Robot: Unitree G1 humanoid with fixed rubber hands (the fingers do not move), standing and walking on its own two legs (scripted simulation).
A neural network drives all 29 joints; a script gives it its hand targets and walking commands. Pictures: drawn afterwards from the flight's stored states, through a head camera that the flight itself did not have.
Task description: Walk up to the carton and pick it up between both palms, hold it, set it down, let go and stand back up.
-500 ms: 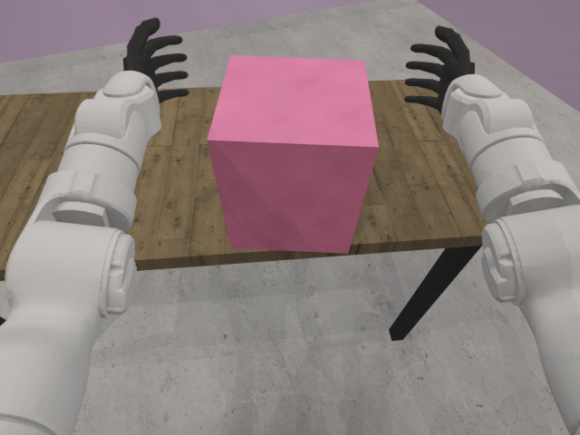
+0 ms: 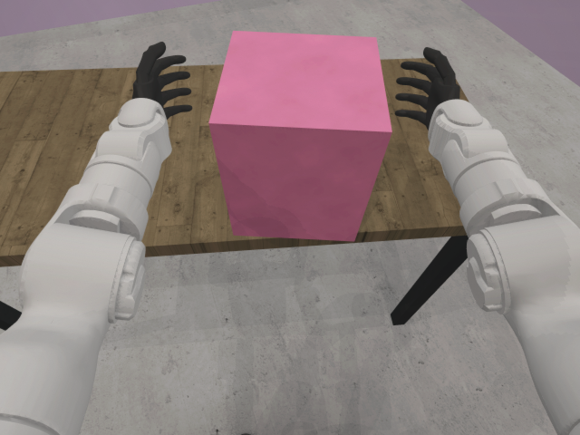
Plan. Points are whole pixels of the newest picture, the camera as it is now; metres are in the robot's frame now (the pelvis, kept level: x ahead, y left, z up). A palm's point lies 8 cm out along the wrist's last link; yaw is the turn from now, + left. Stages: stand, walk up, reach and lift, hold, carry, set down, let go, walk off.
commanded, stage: reach and lift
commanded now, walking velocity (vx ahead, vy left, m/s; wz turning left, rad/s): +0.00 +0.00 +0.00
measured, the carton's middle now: (298, 144) +0.52 +0.01 +0.06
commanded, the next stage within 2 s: none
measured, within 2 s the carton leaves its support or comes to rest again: neither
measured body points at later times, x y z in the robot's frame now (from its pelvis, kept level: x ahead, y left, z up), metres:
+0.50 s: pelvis +0.00 +0.00 +0.00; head +0.09 +0.00 +0.44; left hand +0.49 +0.19 +0.12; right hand +0.51 -0.16 +0.11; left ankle +0.02 +0.12 -0.74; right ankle +0.01 -0.10 -0.74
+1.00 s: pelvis +0.01 +0.00 +0.00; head +0.10 +0.00 +0.44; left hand +0.51 +0.17 +0.11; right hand +0.51 -0.15 +0.11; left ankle +0.02 +0.12 -0.74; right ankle +0.01 -0.10 -0.74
